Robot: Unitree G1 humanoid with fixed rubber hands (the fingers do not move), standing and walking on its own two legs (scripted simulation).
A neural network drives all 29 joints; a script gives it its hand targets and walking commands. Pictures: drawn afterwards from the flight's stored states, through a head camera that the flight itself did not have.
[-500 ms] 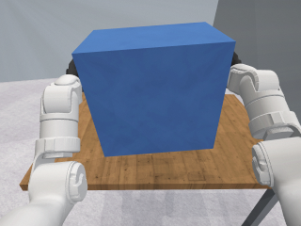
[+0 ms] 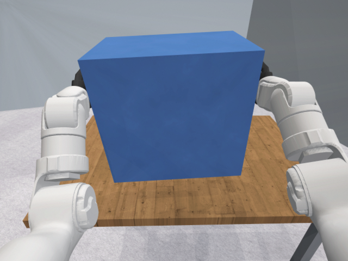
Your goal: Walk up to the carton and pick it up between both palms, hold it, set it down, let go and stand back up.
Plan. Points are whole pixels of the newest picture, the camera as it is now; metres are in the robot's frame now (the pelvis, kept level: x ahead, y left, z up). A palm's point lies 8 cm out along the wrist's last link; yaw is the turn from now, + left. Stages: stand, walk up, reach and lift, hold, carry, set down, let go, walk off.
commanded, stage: hold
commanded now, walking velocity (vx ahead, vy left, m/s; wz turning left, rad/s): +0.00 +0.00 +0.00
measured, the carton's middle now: (173, 106) +0.37 +0.00 +0.27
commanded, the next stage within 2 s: set down in 0.74 s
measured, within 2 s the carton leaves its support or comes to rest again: neither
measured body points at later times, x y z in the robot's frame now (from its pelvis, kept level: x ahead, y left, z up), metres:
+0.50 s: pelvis -0.02 +0.01 +0.00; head -0.11 +0.04 +0.44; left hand +0.37 +0.22 +0.30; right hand +0.37 -0.17 +0.34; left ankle +0.02 +0.14 -0.75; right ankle -0.03 -0.10 -0.75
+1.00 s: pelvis -0.01 +0.02 +0.00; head -0.10 +0.04 +0.44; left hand +0.38 +0.22 +0.30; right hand +0.38 -0.17 +0.33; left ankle +0.02 +0.14 -0.75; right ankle -0.03 -0.10 -0.75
